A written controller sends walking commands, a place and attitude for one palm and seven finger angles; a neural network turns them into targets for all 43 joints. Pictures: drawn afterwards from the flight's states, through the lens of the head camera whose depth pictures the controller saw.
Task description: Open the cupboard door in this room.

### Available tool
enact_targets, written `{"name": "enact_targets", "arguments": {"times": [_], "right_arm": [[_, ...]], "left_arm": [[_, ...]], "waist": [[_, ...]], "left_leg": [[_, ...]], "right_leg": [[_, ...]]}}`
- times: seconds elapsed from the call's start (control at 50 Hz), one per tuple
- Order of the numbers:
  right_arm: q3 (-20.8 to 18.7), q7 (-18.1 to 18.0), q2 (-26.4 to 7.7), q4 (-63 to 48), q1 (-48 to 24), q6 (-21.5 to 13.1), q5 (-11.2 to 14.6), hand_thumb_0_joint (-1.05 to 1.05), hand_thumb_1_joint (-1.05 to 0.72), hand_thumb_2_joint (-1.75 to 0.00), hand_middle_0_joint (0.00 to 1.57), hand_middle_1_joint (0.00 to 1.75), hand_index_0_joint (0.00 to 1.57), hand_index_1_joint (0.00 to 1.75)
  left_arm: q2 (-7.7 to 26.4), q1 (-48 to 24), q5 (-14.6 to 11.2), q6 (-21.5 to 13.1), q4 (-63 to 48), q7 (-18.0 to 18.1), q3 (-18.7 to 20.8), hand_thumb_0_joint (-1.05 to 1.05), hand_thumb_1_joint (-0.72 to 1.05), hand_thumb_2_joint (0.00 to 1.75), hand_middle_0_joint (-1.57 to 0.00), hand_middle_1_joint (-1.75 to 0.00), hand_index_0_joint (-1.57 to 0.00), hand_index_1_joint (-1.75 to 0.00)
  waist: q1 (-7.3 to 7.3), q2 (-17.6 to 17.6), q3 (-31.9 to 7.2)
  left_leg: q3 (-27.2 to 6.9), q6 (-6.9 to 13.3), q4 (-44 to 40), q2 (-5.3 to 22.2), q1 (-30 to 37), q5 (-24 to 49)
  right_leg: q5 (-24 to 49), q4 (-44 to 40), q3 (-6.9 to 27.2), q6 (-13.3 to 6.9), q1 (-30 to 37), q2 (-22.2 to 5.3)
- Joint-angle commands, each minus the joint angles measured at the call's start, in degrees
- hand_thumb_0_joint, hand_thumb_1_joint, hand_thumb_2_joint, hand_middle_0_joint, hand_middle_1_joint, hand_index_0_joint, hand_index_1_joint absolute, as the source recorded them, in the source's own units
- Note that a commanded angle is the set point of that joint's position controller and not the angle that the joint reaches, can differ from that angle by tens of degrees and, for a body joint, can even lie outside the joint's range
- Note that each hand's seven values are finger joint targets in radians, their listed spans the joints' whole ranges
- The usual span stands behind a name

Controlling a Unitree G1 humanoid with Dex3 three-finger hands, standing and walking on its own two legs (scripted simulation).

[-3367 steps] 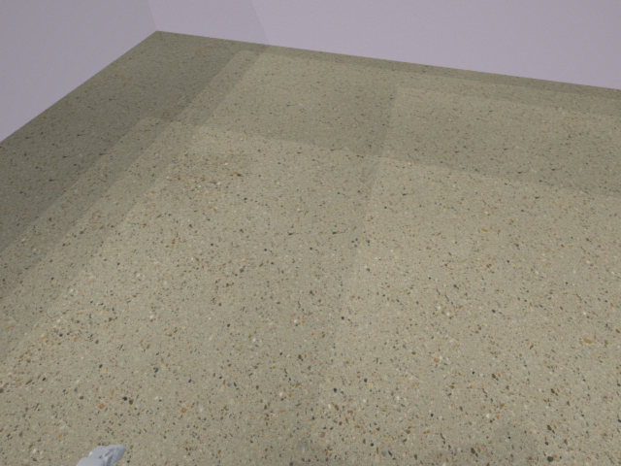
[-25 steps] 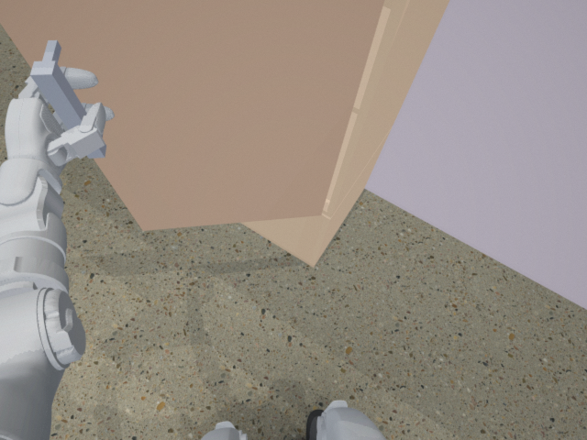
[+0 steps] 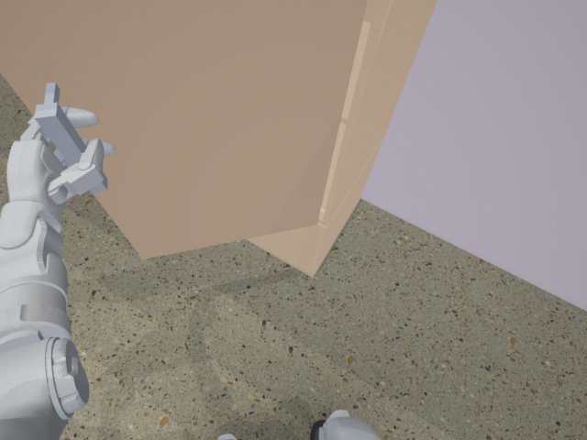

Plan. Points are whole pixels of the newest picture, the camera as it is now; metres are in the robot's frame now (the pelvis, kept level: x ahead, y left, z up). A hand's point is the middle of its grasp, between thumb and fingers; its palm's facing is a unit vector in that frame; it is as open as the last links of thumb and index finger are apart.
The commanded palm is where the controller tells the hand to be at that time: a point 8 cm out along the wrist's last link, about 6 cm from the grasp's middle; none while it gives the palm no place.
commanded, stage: pull the door open along its arc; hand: left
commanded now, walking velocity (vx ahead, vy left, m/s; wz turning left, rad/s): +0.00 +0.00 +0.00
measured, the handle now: (77, 141) +0.50 +0.27 +0.09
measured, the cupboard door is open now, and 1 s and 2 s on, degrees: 45 76 77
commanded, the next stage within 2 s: open thumb and fingers to let go in 0.56 s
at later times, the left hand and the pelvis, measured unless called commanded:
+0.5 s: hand (159, 282) +0.29 +0.13 +0.09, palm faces +0.44 -0.90 +0.03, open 6.1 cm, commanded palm +0.23 +0.20 +0.08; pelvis +0.00 -0.01 +0.02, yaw +2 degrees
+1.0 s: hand (179, 290) +0.28 +0.11 +0.09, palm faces +0.49 -0.87 +0.00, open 8.8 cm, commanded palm +0.23 +0.15 +0.08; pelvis -0.01 -0.04 +0.01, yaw +4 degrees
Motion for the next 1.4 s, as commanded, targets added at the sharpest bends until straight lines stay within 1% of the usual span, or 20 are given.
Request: {"name": "enact_targets", "arguments": {"times": [0.0,0.06,0.08,0.1,0.12,0.14,0.2,0.24,0.32,0.36,0.46,0.62,0.64,0.72,0.74,0.86,1.04,1.1,1.3,1.38], "right_arm": [[-3.95,0.1,-8.85,-7.24,2.59,-2.62,0.54,0.0,-0.9,-0.9,0.2,0.3,0.2,0.3],[-4.05,0.53,-7.97,-8.85,0.21,-3.95,0.88,0.0,-0.9,-0.9,0.2,0.3,0.2,0.3],[-4.15,0.85,-6.3,-9.58,-2.69,-4.87,0.79,0.0,-0.9,-0.9,0.2,0.3,0.2,0.3],[-4.06,1.48,-6.0,-9.61,-3.49,-5.61,0.62,0.0,-0.9,-0.9,0.2,0.3,0.2,0.3],[-4.2,2.0,-5.66,-9.35,-3.98,-6.35,0.56,0.0,-0.9,-0.9,0.2,0.3,0.2,0.3],[-4.39,2.38,-5.46,-9.45,-4.38,-6.89,0.3,0.0,-0.9,-0.9,0.2,0.3,0.2,0.3],[-4.24,3.04,-4.05,-9.28,-7.81,-7.1,-0.35,0.0,-0.9,-0.9,0.2,0.3,0.2,0.3],[-4.19,2.82,-3.75,-9.38,-9.87,-6.41,-1.12,0.0,-0.9,-0.9,0.2,0.3,0.2,0.3],[-3.24,1.46,-1.51,-10.1,-14.87,-4.65,-2.01,0.0,-0.9,-0.9,0.2,0.3,0.2,0.3],[-3.02,0.51,-1.11,-10.14,-16.09,-3.87,-2.4,0.0,-0.9,-0.9,0.2,0.3,0.2,0.3],[-2.32,-1.01,0.22,-10.35,-18.24,-2.66,-3.1,0.0,-0.9,-0.9,0.2,0.3,0.2,0.3],[-2.36,-0.97,0.42,-10.3,-18.58,-4.11,-4.69,0.0,-0.9,-0.9,0.2,0.3,0.2,0.3],[-2.23,-1.16,0.22,-9.64,-18.25,-4.29,-4.8,0.0,-0.9,-0.9,0.2,0.3,0.2,0.3],[-2.62,-2.04,0.21,-8.71,-18.09,-4.48,-4.91,0.0,-0.9,-0.9,0.2,0.3,0.2,0.3],[-2.52,-2.27,0.05,-8.38,-17.88,-4.5,-4.86,0.0,-0.9,-0.9,0.2,0.3,0.2,0.3],[-2.59,-2.75,-0.02,-7.95,-18.36,-5.44,-4.04,0.0,-0.9,-0.9,0.2,0.3,0.2,0.3],[-2.58,-2.92,-0.47,-7.1,-19.11,-6.35,-3.9,0.0,-0.9,-0.9,0.2,0.3,0.2,0.3],[-2.43,-3.09,-0.38,-6.46,-19.56,-6.76,-3.92,0.0,-0.9,-0.9,0.2,0.3,0.2,0.3],[-2.45,-2.28,-0.56,-6.96,-18.59,-7.13,-4.09,0.0,-0.9,-0.9,0.2,0.3,0.2,0.3],[-2.09,-2.43,-0.43,-6.81,-19.39,-6.52,-4.14,0.0,-0.9,-0.9,0.2,0.3,0.2,0.3]], "left_arm": [[12.24,-4.38,-3.25,-2.55,-19.3,-0.34,1.35,0.0,0.9,0.9,-0.4,-1.35,-0.4,-1.35],[7.6,6.15,-4.61,-1.32,-26.99,0.71,-0.36,0.0,0.9,0.9,-0.4,-1.35,-0.4,-1.35],[6.07,5.11,-7.31,-0.89,-33.53,8.82,6.01,0.0,0.9,0.9,-0.4,-1.35,-0.4,-1.35],[0.09,10.63,-6.38,0.13,-35.21,12.93,1.38,0.0,0.9,0.9,-0.4,-1.35,-0.4,-1.35],[-3.49,13.59,-5.75,0.49,-39.05,16.56,-0.37,0.0,0.9,0.9,-0.4,-1.35,-0.4,-1.35],[-4.73,18.86,-4.93,0.55,-42.4,20.01,-0.23,0.0,0.9,0.9,-0.4,-1.35,-0.4,-1.35],[-9.74,25.64,0.01,1.63,-52.17,29.2,-4.21,0.0,0.9,0.9,-0.4,-1.35,-0.4,-1.35],[-10.86,29.98,2.63,2.63,-55.63,34.59,-5.11,0.0,0.9,0.9,-0.4,-1.35,-0.4,-1.35],[-17.37,34.92,6.83,5.3,-62.45,42.91,-10.88,0.0,0.9,0.9,-0.4,-1.35,-0.4,-1.35],[-19.28,37.27,8.4,6.42,-64.27,45.08,-13.68,0.0,0.9,0.9,-0.4,-1.35,-0.4,-1.35],[-23.46,42.06,10.87,8.16,-68.3,46.47,-19.61,0.0,0.9,0.9,-0.4,-1.35,-0.4,-1.35],[-33.55,36.76,14.23,8.7,-70.75,47.85,-33.48,0.0,0.9,0.9,-0.4,-1.35,-0.4,-1.35],[-33.17,32.0,15.02,8.63,-70.11,48.27,-34.35,0.0,0.9,0.9,-0.4,-1.35,-0.4,-1.35],[-29.69,31.3,15.62,8.15,-66.55,48.09,-30.53,0.0,0.62,0.78,-0.38,-1.32,-0.38,-1.32],[-30.2,30.3,15.2,8.07,-65.55,47.49,-31.24,0.0,0.55,0.75,-0.38,-1.31,-0.38,-1.31],[-29.6,31.96,11.26,6.62,-63.61,44.33,-28.55,0.0,0.13,0.57,-0.35,-1.27,-0.35,-1.27],[-26.86,26.3,11.04,5.3,-60.31,44.53,-25.98,0.0,-0.5,0.3,-0.3,-1.2,-0.3,-1.2],[-27.78,22.28,11.13,4.72,-58.45,44.6,-26.89,0.0,-0.5,0.3,-0.29,-1.15,-0.29,-1.15],[-30.36,20.97,12.23,5.0,-55.45,45.97,-28.82,0.0,-0.5,0.3,-0.21,-0.65,-0.21,-0.65],[-29.79,16.72,12.75,5.55,-55.11,47.21,-28.58,0.0,-0.5,0.3,-0.18,-0.45,-0.18,-0.45]], "waist": [[5.56,2.44,-24.53],[7.05,2.44,-23.73],[11.04,0.92,-22.73],[9.99,2.91,-20.95],[9.71,1.55,-19.95],[10.47,-1.1,-20.34],[10.68,1.76,-18.79],[10.92,-2.56,-17.14],[11.42,-2.31,-13.86],[10.63,-5.05,-12.4],[10.12,-3.77,-9.01],[7.53,-3.69,-9.39],[6.23,-4.1,-8.51],[7.86,-5.36,-10.86],[7.31,-6.35,-10.51],[8.71,-6.12,-11.29],[8.3,-7.11,-8.63],[7.78,-6.4,-7.83],[8.65,-5.21,-10.0],[8.12,-5.45,-8.93]], "left_leg": [[-3.1,-0.14,-6.34,-1.7,6.58,33.07],[-2.86,-0.42,-7.29,-1.67,7.8,35.4],[-3.25,-1.41,-7.23,-2.38,7.22,34.12],[-3.03,-2.08,-8.27,-2.23,8.34,34.11],[-3.1,-2.47,-8.48,-2.08,8.96,35.04],[-3.0,-2.3,-8.61,-1.96,8.54,35.85],[-2.53,-2.97,-9.85,-1.88,10.5,35.49],[-2.66,-2.58,-10.88,-1.86,10.13,30.9],[-2.28,-2.28,-12.81,-2.55,11.36,24.42],[-2.4,-1.89,-13.19,-2.49,12.09,22.18],[-2.43,-1.78,-13.89,-2.62,14.33,20.81],[-3.33,-1.57,-10.92,-2.87,16.08,22.09],[-3.76,-1.5,-10.41,-2.91,15.74,21.37],[-3.54,-1.31,-9.89,-3.43,14.24,19.57],[-3.62,-1.16,-9.86,-3.5,14.25,19.24],[-3.36,-1.33,-10.63,-3.82,13.28,18.12],[-3.22,-0.86,-11.35,-4.03,12.6,13.52],[-3.19,-0.72,-11.42,-4.13,12.96,11.57],[-3.75,-1.0,-12.9,-3.87,14.01,14.1],[-4.05,-1.05,-13.23,-3.87,13.6,12.03]], "right_leg": [[28.52,-0.12,1.76,-1.26,26.08,1.04],[29.29,-0.16,1.5,-1.42,27.12,0.67],[27.58,-0.8,0.17,-1.31,26.01,1.11],[25.56,-0.94,-0.33,-1.26,25.21,1.17],[25.27,-1.2,-0.87,-1.22,24.73,1.13],[25.97,-1.28,-0.8,-1.43,26.44,1.08],[25.28,-1.46,-0.77,-1.6,27.42,0.37],[23.46,-2.52,-0.47,-1.82,29.3,0.11],[20.32,-4.72,0.35,-1.83,31.71,-0.8],[19.4,-6.25,1.02,-1.61,32.69,-1.03],[18.72,-7.99,1.5,-1.75,32.9,-1.33],[20.36,-6.29,0.91,-1.47,29.25,-2.06],[19.46,-6.3,1.04,-1.41,27.85,-2.32],[18.19,-6.42,2.34,-1.26,29.2,-2.9],[18.14,-6.84,2.51,-1.11,29.16,-2.97],[18.22,-7.9,3.45,-0.78,31.67,-3.38],[7.84,-11.38,5.31,-0.37,29.42,-3.92],[3.26,-12.07,5.2,-0.35,27.28,-3.86],[6.96,-8.95,1.56,-1.25,26.86,-2.63],[3.71,-9.57,1.74,-1.18,25.69,-2.7]]}}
